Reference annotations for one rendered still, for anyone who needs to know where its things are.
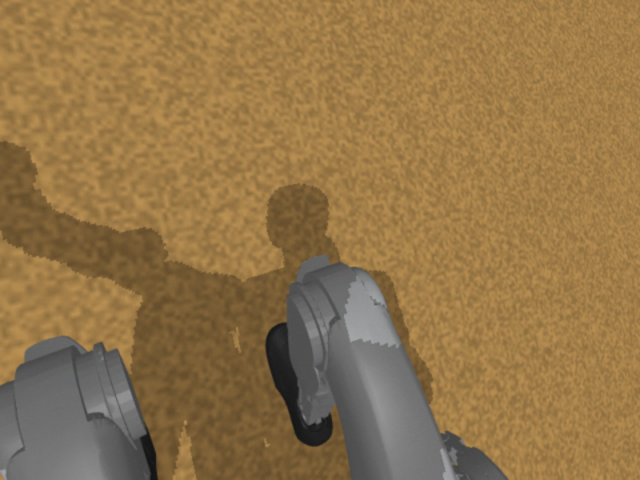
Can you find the right robot hand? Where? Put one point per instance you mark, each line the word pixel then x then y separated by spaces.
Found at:
pixel 473 464

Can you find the right robot foot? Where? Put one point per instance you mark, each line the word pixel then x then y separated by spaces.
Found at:
pixel 285 381

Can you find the left robot foot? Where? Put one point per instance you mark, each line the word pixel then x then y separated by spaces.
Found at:
pixel 150 454

